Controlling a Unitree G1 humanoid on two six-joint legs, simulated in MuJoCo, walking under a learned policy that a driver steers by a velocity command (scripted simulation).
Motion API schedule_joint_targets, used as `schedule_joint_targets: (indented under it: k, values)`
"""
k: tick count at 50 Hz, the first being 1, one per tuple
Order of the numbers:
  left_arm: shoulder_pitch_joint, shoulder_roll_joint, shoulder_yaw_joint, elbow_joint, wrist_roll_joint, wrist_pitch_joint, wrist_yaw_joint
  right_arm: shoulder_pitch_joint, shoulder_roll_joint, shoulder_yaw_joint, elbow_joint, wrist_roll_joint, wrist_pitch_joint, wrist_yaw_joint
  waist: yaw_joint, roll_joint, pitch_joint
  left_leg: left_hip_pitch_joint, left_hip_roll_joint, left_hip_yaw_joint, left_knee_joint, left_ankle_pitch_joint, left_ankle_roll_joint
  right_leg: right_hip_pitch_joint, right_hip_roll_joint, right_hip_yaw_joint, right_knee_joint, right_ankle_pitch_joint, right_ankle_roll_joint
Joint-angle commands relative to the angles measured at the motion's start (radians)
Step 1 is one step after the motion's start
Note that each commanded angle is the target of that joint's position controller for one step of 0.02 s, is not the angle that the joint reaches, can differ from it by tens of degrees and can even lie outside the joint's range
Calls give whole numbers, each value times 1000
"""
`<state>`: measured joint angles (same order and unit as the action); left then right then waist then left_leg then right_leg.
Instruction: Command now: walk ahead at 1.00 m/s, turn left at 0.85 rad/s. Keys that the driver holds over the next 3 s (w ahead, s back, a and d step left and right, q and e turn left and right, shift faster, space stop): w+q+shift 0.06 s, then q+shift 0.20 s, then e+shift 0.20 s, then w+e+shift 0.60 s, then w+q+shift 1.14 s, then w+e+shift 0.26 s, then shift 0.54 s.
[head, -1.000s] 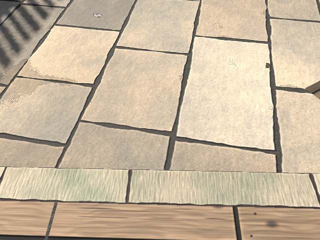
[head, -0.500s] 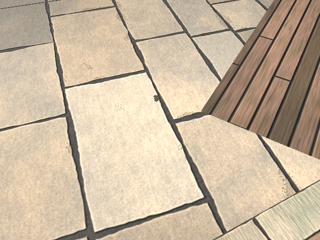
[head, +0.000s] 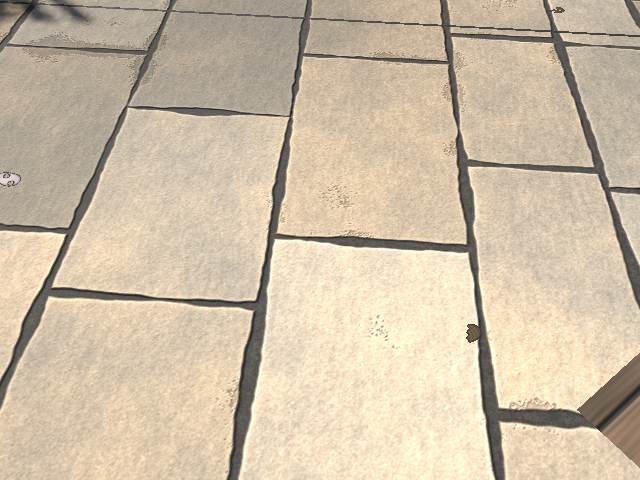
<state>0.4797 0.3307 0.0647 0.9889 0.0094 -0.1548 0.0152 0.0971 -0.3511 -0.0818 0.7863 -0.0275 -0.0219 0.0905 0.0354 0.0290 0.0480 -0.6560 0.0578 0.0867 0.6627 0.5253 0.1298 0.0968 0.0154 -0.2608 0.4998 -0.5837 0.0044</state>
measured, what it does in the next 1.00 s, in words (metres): goes down: left foot 0.14 m lower, then right foot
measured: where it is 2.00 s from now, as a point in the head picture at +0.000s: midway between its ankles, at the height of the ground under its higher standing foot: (402, 159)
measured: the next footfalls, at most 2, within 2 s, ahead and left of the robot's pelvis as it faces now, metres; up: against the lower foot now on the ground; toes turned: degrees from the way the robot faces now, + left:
left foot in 0.10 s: +0.26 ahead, +0.02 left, -0.14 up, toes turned +9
right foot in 0.40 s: +0.62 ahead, -0.06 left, -0.14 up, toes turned +26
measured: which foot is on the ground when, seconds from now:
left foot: up 0.00-0.08, down 0.10-0.42, up 0.44-0.66, down 0.68-1.00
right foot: down 0.00-0.10, up 0.12-0.38, down 0.40-0.68, up 0.70-1.00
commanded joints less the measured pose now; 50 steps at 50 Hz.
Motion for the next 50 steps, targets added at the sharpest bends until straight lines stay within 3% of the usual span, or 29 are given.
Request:
schedule_joint_targets:
  k: [1, 4, 5, 6, 7, 8, 9, 10, 11, 12, 13, 14, 15, 17, 20, 21, 22, 23, 25, 27, 31, 32, 33, 34, 35, 36, 37, 39, 50]
  values:
    - [-140, 55, -12, -79, 3, -15, 6, 100, 7, 18, 31, -21, 5, 5, -121, -5, 70, 389, -66, 103, -48, 96, 20, -330, -161, -24, 23, 515, -40]
    - [-90, 117, -9, -55, 2, 45, 27, 294, -41, 1, 92, -59, 21, -34, -188, -54, 9, 528, -94, 114, -168, -155, 67, -170, -227, -12, 560, 1099, -47]
    - [-125, 111, 1, -55, 5, 66, 30, 467, -100, -24, 149, -62, 22, -46, -268, 7, 2, 698, -49, -24, -221, -246, 148, -336, -185, 35, 984, 929, -23]
    - [-239, 49, -2, -66, 14, 75, 16, 605, -137, -42, 194, -27, 9, -57, -350, 99, 49, 806, -1, -93, -332, -41, 201, -552, -9, 14, 1431, 150, -34]
    - [-164, 12, -24, -193, 34, 60, 16, 572, -275, -59, 209, 0, 4, -67, -151, 273, 33, 1104, 116, -238, 3, 651, 179, -991, -25, 151, 1393, -80, -13]
    - [-199, 32, -42, -224, 45, 46, 22, 558, -234, -53, 160, 6, -10, -71, -190, 66, -133, 1238, 184, -424, -43, 539, 246, -1106, -52, 260, 1317, 17, -7]
    - [-224, 78, -38, -237, 45, 36, 19, 476, -188, -41, 127, 14, -12, -74, -144, -81, -115, 1131, 190, -501, -151, 267, 240, -1095, -80, 312, 1132, 148, -13]
    - [-341, 76, -12, -342, -62, -12, 10, 282, -157, -43, 33, 55, -40, -68, -66, -43, -116, 934, 183, -747, -318, -81, 342, -1029, 2, 414, 1041, 131, 41]
    - [-319, 124, 1, -318, -56, -18, 14, 188, -166, -43, 14, 75, -54, -74, -12, -82, -64, 812, 220, -759, -262, 121, 369, -1008, -42, 449, 956, 88, 95]
    - [-262, 132, 10, -336, -78, 8, 16, -6, -170, -37, -40, 48, -57, -92, 97, -32, -31, 574, 320, -858, -302, -12, 353, -933, -110, 522, 746, 81, 142]
    - [-303, 162, 20, -311, -40, 22, 20, -47, -110, -22, -68, 56, -56, -94, 81, -195, 16, 381, 213, -751, -302, -46, 290, -779, -128, 480, 522, 62, 162]
    - [-324, 120, 12, -308, -11, 19, 18, -37, -103, -19, -62, 64, -46, -115, 58, -224, -12, 286, 94, -570, -272, -22, 212, -624, -88, 382, 293, 228, 149]
    - [-321, 36, -10, -277, 5, 21, 7, 52, -118, -22, -37, 60, -38, -135, -2, -154, -79, 264, -5, -424, -240, 1, 143, -459, -25, 263, 183, 454, 128]
    - [-324, -26, -18, -272, -3, 13, -22, 242, -76, -16, 45, 54, -34, -151, -82, -69, -145, 270, -100, -302, -180, -103, 40, -256, 67, 185, 85, 859, 93]
    - [-131, -7, 3, -229, 25, 18, -18, 184, -17, 4, 75, 29, -28, -144, 67, 3, -205, 340, -141, -245, 105, -87, -73, -38, 104, 197, -20, 1030, 1]
    - [-37, 90, 18, -205, 36, 18, -19, 219, 14, 12, 66, 12, -30, -136, 87, -204, -296, 226, -230, -188, 561, -687, -175, 133, -163, 512, 22, 1551, -207]
    - [-38, 78, 8, -182, 39, 24, -32, 380, 52, 28, 78, 23, -33, -109, 2, -336, -452, 124, -258, -241, 746, -1229, -209, 270, -366, 890, 5, 1697, -383]
    - [-142, 83, 20, -221, 12, 32, -36, 331, -2, 24, 71, 40, -27, -96, 5, -214, -383, 26, -178, -264, 793, -1181, -208, 214, -361, 930, -18, 1437, -381]
    - [-255, 82, 30, -267, -44, 72, -27, 90, -21, 14, -11, 29, -12, -96, 8, 1, -206, -34, -114, -215, 667, -1024, -174, -68, -249, 877, -137, 508, -296]
    - [-327, 103, 30, -298, -34, 93, -16, 37, -4, 13, -52, 26, -5, -94, -65, -63, -88, 104, -84, -205, 397, -998, -133, -359, -174, 910, -295, -23, -244]
    - [-340, 108, 42, -320, -41, 114, 11, 54, 16, 19, -30, 32, -55, -97, -105, -167, -88, 497, -126, -141, -36, -883, -130, -609, -67, 753, -352, 120, -208]
    - [-296, 135, 60, -279, 34, 138, -19, 134, 35, 34, -18, -11, -32, -91, -126, -106, -115, 577, -146, -84, -97, -853, -140, -627, -30, 694, -264, 123, -187]
    - [-330, 129, 67, -302, 27, 150, -32, 191, 29, 30, -6, -9, -25, -93, -162, -83, -113, 700, -147, -73, -183, -795, -137, -733, 12, 672, -217, 40, -146]
    - [-392, 97, 62, -338, 13, 149, -37, 269, -27, 16, 6, -12, -25, -103, -213, -49, -94, 860, -95, -107, -249, -819, -119, -908, 65, 622, -132, 4, -77]
    - [-399, 9, 39, -366, -11, 139, -37, 299, -113, -1, 4, -19, -33, -121, -221, 122, -113, 912, 126, -306, -350, -982, -89, -1013, 124, 507, 122, 7, -41]
    - [-391, -36, 19, -405, -23, 132, -43, 203, -211, -26, -42, -37, -32, -136, -173, 271, -109, 793, 371, -702, -525, -1323, -11, -1077, 130, 399, 398, 120, -36]
    - [-373, 35, 27, -404, 8, 129, -52, 114, -159, -20, -70, -35, -38, -138, -113, 112, -73, 699, 403, -716, -505, -1356, 31, -1062, -5, 398, 513, 219, -35]
    - [-301, 46, 34, -377, 24, 132, -74, 81, -73, 5, -76, -12, -60, -124, -62, 58, -51, 673, 306, -530, -511, -1213, 13, -1027, -39, 376, 575, 295, -24]
    - [-570, 17, -11, -492, 25, 165, -138, 303, -83, -5, 35, -16, -96, -99, -127, 62, 99, 696, 212, 77, -583, -633, -59, -923, -114, 162, 379, 431, -88]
